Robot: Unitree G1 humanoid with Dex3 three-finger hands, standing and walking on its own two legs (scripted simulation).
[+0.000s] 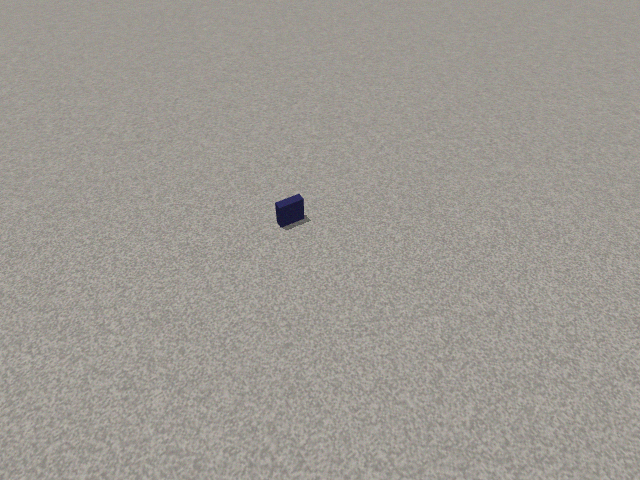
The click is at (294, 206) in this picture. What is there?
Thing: carton on end
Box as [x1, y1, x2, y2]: [275, 194, 303, 227]
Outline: 299,194 275,203 277,222 281,227 303,218 303,199
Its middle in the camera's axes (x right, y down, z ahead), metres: -0.12 -0.12 +1.73
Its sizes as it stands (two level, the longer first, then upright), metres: 0.115 0.039 0.117
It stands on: the floor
